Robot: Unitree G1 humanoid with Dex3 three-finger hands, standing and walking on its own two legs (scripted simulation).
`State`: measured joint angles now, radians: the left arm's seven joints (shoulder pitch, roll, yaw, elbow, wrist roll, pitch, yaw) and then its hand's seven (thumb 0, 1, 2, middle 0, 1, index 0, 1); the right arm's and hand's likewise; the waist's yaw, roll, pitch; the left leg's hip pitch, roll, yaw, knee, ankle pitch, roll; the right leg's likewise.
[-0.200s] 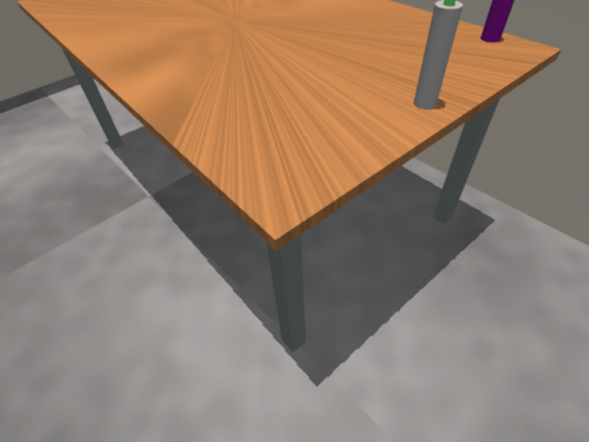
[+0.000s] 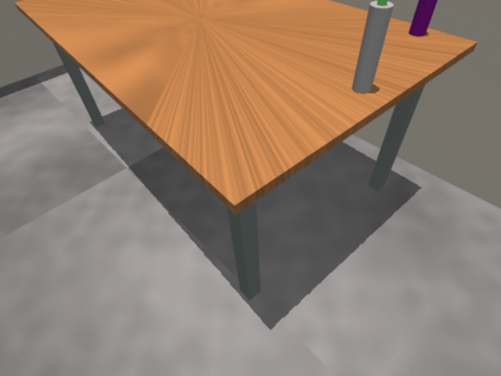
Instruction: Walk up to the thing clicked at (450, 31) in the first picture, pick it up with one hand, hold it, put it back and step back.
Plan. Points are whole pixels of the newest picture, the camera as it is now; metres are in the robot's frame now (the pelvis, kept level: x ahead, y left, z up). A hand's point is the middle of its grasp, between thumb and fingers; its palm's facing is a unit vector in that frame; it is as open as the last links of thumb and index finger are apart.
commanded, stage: stand
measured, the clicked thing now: (372, 42) +0.89 -0.31 +0.11
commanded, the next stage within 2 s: walk up in 0.92 s
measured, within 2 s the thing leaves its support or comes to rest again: neither
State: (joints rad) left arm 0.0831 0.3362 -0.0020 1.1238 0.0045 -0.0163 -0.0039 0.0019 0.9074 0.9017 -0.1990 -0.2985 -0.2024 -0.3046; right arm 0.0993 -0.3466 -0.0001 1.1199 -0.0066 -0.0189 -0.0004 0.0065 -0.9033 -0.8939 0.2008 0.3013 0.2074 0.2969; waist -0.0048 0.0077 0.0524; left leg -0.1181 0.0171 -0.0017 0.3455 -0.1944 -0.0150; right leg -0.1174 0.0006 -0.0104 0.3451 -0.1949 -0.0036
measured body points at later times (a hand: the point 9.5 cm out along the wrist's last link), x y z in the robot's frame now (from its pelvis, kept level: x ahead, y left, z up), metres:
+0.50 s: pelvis +0.00 +0.00 +0.00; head +0.01 +0.00 +0.45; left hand +0.07 +0.30 -0.13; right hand +0.07 -0.30 -0.13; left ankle +0.00 +0.13 -0.75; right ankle +0.00 -0.12 -0.75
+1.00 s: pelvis +0.01 +0.01 +0.00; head +0.02 +0.00 +0.45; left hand +0.08 +0.31 -0.13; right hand +0.08 -0.30 -0.13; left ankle -0.01 +0.13 -0.74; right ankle +0.00 -0.12 -0.75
